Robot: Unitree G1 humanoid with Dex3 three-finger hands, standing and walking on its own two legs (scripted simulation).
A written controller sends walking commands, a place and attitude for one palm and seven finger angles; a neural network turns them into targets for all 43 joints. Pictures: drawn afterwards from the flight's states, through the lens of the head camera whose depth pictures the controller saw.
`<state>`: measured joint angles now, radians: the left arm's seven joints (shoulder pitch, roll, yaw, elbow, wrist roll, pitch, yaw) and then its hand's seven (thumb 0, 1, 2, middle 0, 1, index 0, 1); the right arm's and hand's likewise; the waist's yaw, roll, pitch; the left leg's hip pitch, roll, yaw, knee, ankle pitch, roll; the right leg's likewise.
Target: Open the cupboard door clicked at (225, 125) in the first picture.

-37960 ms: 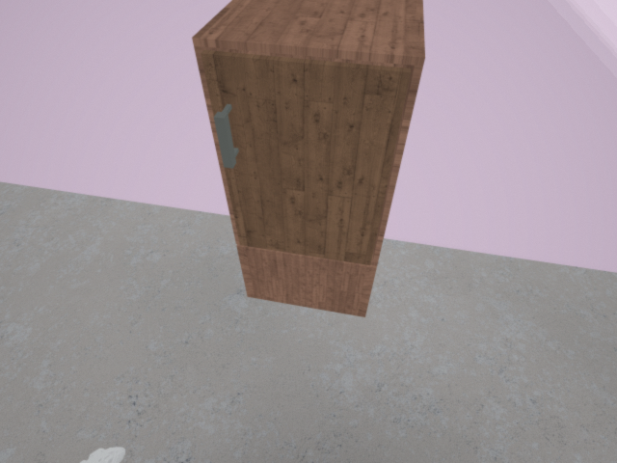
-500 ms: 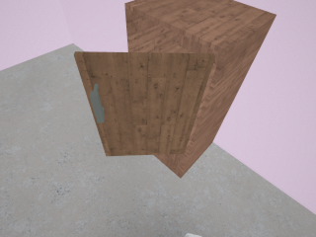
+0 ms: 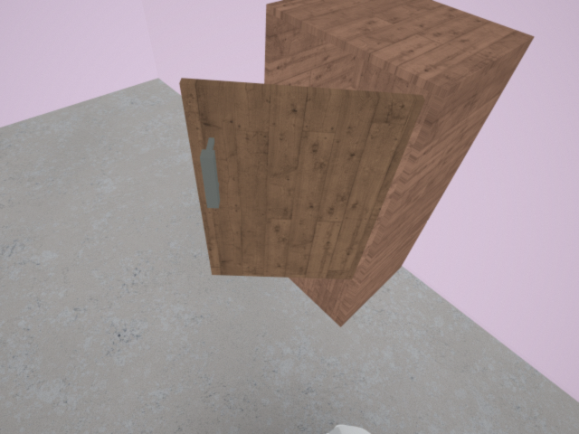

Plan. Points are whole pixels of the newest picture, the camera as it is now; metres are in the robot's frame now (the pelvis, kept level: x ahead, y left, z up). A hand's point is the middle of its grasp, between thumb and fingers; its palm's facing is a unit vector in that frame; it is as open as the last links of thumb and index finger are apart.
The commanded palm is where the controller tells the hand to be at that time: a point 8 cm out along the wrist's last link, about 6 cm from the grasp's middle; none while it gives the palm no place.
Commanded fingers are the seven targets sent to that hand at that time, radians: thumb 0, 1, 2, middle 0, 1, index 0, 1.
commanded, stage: come to a stop and stand still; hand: left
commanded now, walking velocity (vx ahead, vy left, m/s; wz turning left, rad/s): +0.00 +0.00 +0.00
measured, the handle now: (212, 173) +0.56 +0.18 +0.00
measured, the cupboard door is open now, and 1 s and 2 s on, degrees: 47 47 47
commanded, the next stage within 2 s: look again from close up in 0.82 s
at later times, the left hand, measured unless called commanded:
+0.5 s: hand out of the picture -0.09 +0.15 -0.17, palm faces +0.02 -0.99 -0.15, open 7.4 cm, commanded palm none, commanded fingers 0.00 0.90 0.90 -0.20 -0.30 -0.20 -0.30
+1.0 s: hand out of the picture -0.12 +0.15 -0.17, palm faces +0.03 -0.99 -0.15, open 7.4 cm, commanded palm none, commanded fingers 0.00 0.90 0.90 -0.20 -0.30 -0.20 -0.30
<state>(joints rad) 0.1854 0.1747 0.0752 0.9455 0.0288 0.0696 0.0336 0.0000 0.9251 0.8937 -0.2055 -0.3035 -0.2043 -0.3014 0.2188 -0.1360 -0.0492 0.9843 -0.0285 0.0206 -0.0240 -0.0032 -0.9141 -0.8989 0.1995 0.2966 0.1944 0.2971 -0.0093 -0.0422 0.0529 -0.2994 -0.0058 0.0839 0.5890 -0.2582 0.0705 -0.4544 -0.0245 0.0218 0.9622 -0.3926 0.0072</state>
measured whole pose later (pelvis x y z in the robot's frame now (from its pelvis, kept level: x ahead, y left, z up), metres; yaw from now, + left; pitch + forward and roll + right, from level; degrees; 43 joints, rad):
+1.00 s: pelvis -0.06 +0.01 +0.01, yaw +0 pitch -2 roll -2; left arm 0.44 0.09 0.00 1.10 0.03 -0.02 0.06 0.01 0.91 0.89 -0.20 -0.30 -0.20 -0.30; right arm 0.32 -0.11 -0.01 1.09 -0.02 0.02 -0.01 0.01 -0.92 -0.90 0.20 0.30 0.20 0.30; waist -0.01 0.02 0.04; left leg -0.36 -0.01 0.05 0.49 -0.13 0.03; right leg -0.17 0.01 -0.06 0.47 -0.26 0.00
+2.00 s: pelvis -0.11 +0.05 +0.01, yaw +0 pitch -1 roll -2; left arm 0.38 0.17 0.06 1.02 0.05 0.03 0.00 0.01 0.91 0.89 -0.20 -0.30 -0.20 -0.30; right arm 0.41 -0.08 -0.01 1.06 -0.02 -0.03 -0.03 0.00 -0.91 -0.90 0.20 0.30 0.20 0.30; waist 0.00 -0.10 -0.03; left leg -0.25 -0.01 0.10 0.47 -0.21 0.09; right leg -0.53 -0.02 0.01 1.06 -0.23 -0.02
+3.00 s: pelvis +0.03 -0.03 +0.01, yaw +3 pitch +0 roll +0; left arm 0.37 0.13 0.04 1.07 0.03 0.00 0.01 0.01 0.91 0.89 -0.20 -0.30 -0.20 -0.30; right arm 0.21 -0.14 -0.03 0.99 -0.02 -0.05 -0.03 -0.02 -0.96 -0.90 0.20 0.30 0.20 0.30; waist 0.03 -0.05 0.04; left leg -0.24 0.01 0.14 0.43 -0.18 0.05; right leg -0.44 -0.07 -0.05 0.93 -0.32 0.00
